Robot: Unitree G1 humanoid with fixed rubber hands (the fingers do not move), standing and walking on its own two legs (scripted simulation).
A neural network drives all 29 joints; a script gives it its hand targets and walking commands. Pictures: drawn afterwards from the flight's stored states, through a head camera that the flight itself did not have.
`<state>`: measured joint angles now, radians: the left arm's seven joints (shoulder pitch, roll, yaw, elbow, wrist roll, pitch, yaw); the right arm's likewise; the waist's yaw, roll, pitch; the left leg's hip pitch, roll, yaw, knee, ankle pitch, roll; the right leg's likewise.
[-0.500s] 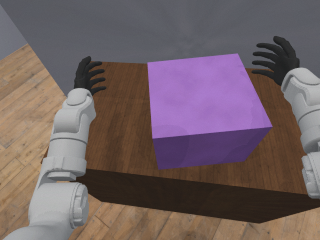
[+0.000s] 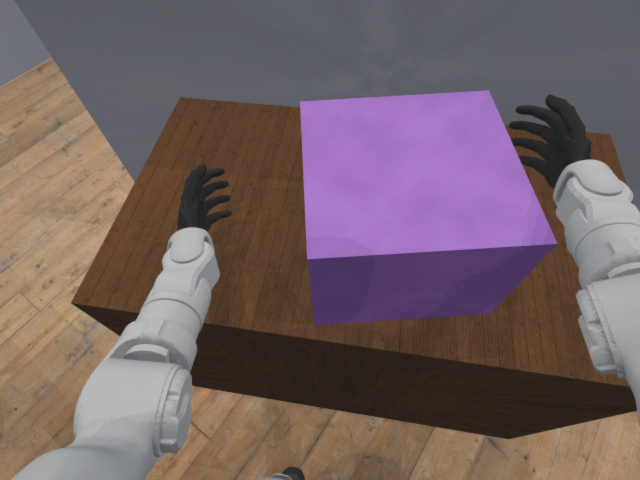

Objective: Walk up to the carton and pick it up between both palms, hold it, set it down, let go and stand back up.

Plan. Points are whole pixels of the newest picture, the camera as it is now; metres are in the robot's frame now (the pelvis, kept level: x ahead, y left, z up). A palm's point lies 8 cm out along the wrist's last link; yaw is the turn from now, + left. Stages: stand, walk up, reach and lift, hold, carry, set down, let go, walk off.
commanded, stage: reach and lift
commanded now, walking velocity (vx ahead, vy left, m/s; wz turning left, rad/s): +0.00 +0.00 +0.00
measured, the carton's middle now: (398, 211) +0.48 -0.01 -0.01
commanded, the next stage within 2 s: none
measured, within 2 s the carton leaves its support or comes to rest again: neither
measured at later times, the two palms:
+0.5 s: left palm (238, 229) +0.40 +0.21 +0.02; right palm (562, 169) +0.51 -0.20 +0.09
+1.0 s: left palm (254, 223) +0.41 +0.18 +0.03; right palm (543, 170) +0.50 -0.17 +0.09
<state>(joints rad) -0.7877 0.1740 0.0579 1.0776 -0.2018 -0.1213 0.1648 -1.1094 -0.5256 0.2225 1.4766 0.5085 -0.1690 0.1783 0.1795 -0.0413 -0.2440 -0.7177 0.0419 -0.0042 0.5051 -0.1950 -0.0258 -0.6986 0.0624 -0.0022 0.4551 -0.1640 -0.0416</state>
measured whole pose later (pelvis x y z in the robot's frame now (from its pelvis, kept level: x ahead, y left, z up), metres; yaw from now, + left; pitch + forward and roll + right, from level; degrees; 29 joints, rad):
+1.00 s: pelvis +0.01 -0.01 +0.00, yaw -1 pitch +24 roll +0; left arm -0.77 0.01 0.27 1.09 0.03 -0.25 0.14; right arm -1.10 -0.38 0.09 1.44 0.28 -0.25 0.10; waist 0.15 -0.03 -0.24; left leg -0.69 0.06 0.03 0.46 -0.19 -0.04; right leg -0.70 0.07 0.02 0.44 -0.17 -0.05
